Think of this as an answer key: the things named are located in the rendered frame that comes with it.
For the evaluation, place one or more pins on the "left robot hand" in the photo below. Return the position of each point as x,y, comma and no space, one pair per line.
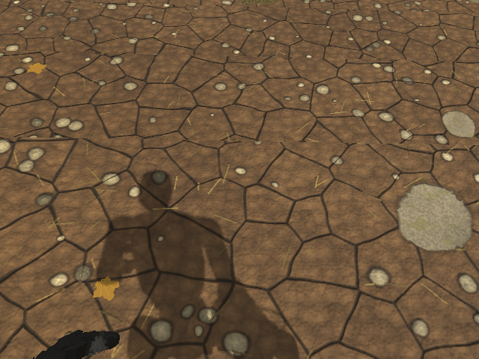
78,345

